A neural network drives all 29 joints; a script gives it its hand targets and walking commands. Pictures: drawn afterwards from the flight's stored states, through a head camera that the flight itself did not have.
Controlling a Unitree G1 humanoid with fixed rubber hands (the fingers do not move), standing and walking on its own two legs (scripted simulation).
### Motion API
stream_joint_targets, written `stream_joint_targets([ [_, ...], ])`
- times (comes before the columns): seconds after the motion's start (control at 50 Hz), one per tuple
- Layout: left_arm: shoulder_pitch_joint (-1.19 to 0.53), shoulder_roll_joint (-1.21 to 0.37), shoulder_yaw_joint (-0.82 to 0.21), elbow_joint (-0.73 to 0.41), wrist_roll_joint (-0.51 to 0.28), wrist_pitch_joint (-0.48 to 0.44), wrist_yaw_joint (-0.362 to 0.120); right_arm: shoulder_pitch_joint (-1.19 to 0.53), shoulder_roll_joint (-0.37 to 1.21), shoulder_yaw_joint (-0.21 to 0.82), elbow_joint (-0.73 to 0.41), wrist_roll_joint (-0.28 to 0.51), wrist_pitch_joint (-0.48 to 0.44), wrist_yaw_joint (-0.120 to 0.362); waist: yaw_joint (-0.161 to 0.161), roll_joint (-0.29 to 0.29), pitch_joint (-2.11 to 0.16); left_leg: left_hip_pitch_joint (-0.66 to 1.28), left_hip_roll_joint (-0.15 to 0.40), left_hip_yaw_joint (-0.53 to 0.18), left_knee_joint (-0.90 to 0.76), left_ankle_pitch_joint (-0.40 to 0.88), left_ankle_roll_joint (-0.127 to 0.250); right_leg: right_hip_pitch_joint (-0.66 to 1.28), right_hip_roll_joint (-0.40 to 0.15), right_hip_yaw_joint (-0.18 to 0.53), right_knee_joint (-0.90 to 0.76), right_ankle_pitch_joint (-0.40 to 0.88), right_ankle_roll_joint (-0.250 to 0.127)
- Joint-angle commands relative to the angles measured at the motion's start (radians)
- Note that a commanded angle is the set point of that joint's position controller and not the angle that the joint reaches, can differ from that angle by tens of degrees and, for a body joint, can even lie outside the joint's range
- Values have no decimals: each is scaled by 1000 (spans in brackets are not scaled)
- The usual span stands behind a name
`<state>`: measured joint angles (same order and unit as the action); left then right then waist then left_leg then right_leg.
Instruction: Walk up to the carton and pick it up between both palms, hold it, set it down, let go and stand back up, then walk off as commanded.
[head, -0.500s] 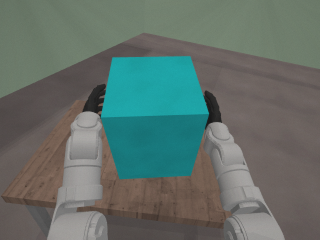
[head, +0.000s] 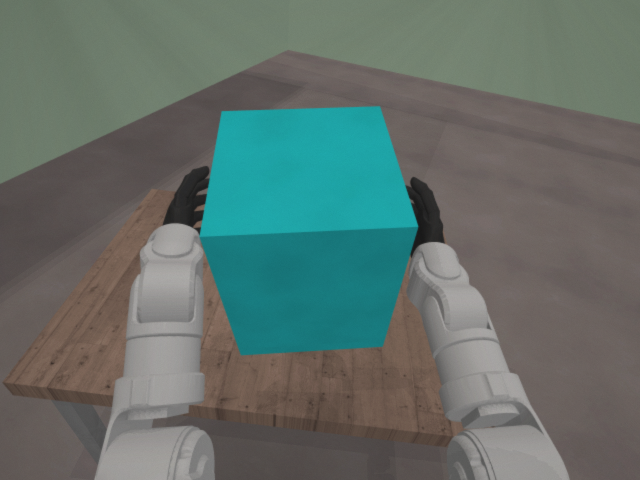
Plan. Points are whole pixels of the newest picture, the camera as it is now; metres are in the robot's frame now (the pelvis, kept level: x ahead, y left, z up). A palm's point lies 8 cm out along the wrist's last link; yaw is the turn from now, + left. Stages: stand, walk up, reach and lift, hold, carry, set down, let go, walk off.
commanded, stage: hold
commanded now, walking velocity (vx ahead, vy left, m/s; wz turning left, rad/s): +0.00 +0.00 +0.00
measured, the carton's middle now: (307, 236) +0.40 +0.01 +0.15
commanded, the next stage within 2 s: none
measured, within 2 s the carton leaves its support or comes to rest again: neither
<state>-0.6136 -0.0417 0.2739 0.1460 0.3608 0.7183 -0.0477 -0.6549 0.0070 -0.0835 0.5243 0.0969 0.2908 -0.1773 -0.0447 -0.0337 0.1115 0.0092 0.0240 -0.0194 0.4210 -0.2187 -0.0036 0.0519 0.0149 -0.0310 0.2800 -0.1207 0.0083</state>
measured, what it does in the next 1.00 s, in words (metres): stands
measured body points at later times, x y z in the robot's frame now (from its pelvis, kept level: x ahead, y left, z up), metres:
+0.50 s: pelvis +0.01 +0.00 +0.00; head -0.05 +0.02 +0.45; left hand +0.37 +0.16 +0.21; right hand +0.38 -0.13 +0.20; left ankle +0.02 +0.11 -0.74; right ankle +0.04 -0.13 -0.74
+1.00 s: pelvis +0.01 +0.00 +0.00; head -0.06 +0.02 +0.44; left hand +0.37 +0.16 +0.21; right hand +0.38 -0.13 +0.20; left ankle +0.02 +0.11 -0.74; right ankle +0.04 -0.13 -0.74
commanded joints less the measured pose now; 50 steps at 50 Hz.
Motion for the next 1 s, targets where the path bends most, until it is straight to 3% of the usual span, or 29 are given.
stream_joint_targets([
  [0.0, -713, -612, -589, -224, -261, -141, -104, -710, 546, 387, -348, 69, -120, 106, -116, 111, -570, 99, -51, 25, -82, 364, -75, 34, 41, -71, -4, 85, -11],
  [0.08, -577, -528, -420, -19, -142, -92, -136, -611, 497, 301, -166, 22, -83, 100, -109, 48, -292, -1, -60, 42, -148, 190, -32, 61, 28, -65, -35, 10, 1],
  [0.16, -531, -498, -329, 14, -78, -52, -196, -569, 476, 258, -108, 22, -48, 97, -101, 35, -180, -35, -59, 56, -189, 108, -19, 89, 26, -59, -41, -30, 3],
  [0.22, -567, -507, -339, -30, -96, -49, -208, -636, 485, 269, -169, 38, -64, 101, -92, 43, -240, -39, -58, 63, -186, 116, -21, 105, 23, -60, -38, -17, 1],
  [0.26, -613, -558, -427, -127, -161, -78, -185, -679, 519, 317, -268, 70, -94, 100, -102, 61, -372, 21, -52, 48, -144, 251, -40, 115, 37, -69, -15, 75, -1],
  [0.28, -637, -563, -449, -150, -181, -92, -170, -705, 534, 349, -280, 80, -101, 99, -88, 61, -426, 40, -54, 48, -130, 278, -40, 101, 40, -67, -11, 74, -1],
  [0.34, -667, -610, -568, -260, -247, -128, -127, -703, 548, 409, -386, 101, -129, 96, -114, 93, -589, 115, -52, 33, -73, 432, -67, 102, 47, -68, 7, 178, -1],
  [0.4, -642, -585, -578, -252, -251, -139, -109, -652, 553, 436, -384, 95, -122, 83, -110, 77, -570, 113, -64, 28, -61, 447, -62, 101, 47, -67, 9, 215, 8],
  [0.5, -476, -488, -381, -47, -106, -61, -163, -503, 464, 318, -144, 34, -50, 77, -113, 46, -231, 20, -62, 46, -149, 237, -29, 105, 28, -61, -35, 77, 8],
  [0.54, -494, -483, -355, -29, -96, -47, -199, -510, 457, 291, -129, 32, -31, 81, -115, 33, -188, -8, -60, 53, -181, 142, -23, 96, 24, -60, -41, 22, 7],
  [0.6, -555, -489, -343, -36, -93, -41, -215, -580, 461, 273, -139, 38, -29, 93, -102, 51, -191, -34, -52, 56, -198, 99, -26, 82, 26, -54, -40, -38, -4],
  [0.72, -756, -600, -555, -237, -243, -134, -129, -723, 538, 347, -297, 66, -115, 117, -116, 121, -525, 59, -44, 37, -120, 276, -73, 46, 41, -76, -3, 35, -17],
  [0.76, -750, -611, -593, -255, -271, -152, -104, -730, 558, 390, -356, 74, -130, 115, -110, 99, -599, 97, -45, 27, -91, 344, -74, 46, 44, -75, 3, 84, -13],
  [0.8, -706, -580, -553, -187, -235, -147, -100, -671, 549, 371, -286, 52, -118, 110, -108, 93, -511, 71, -57, 34, -97, 312, -65, 40, 35, -71, -9, 68, -6],
  [0.86, -551, -523, -411, -30, -131, -91, -135, -571, 497, 305, -157, 21, -86, 101, -102, 41, -283, 6, -58, 45, -142, 220, -32, 72, 29, -64, -29, 35, 1],
  [0.94, -510, -492, -337, -23, -85, -55, -193, -559, 488, 295, -143, 36, -59, 93, -84, 12, -217, -10, -62, 57, -171, 176, -14, 112, 29, -59, -35, 38, 8],
  [0.98, -552, -504, -361, -55, -100, -54, -202, -606, 478, 286, -170, 44, -64, 96, -96, 56, -267, -8, -58, 59, -171, 173, -28, 105, 31, -62, -31, 22, 0],
])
